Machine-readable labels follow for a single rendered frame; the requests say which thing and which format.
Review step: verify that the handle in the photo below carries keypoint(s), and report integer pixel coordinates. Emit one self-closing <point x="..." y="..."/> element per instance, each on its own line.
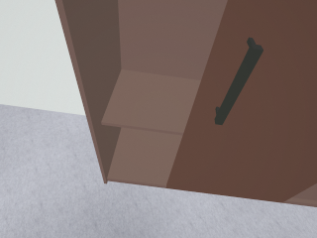
<point x="248" y="64"/>

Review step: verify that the wardrobe door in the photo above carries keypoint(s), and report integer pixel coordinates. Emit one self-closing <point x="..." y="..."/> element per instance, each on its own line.
<point x="266" y="148"/>
<point x="310" y="193"/>

